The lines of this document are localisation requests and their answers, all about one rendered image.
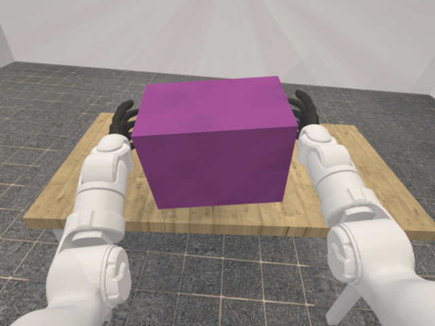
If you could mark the left robot forearm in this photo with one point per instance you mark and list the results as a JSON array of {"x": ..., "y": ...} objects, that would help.
[{"x": 97, "y": 217}]

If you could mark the carton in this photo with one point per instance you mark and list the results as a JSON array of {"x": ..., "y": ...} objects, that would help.
[{"x": 215, "y": 142}]

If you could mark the robot right hand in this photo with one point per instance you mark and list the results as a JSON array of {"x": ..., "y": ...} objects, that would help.
[{"x": 307, "y": 114}]

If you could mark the right robot forearm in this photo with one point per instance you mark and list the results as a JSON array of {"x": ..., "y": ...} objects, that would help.
[{"x": 343, "y": 195}]

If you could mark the right robot upper arm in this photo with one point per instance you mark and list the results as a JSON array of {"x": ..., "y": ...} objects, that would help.
[{"x": 374, "y": 256}]

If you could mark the table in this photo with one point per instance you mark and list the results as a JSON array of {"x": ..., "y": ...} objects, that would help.
[{"x": 298, "y": 215}]

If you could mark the robot left hand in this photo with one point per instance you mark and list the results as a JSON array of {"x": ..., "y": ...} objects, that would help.
[{"x": 120, "y": 124}]

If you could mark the left robot upper arm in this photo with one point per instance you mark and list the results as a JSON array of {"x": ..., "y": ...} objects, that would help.
[{"x": 84, "y": 285}]

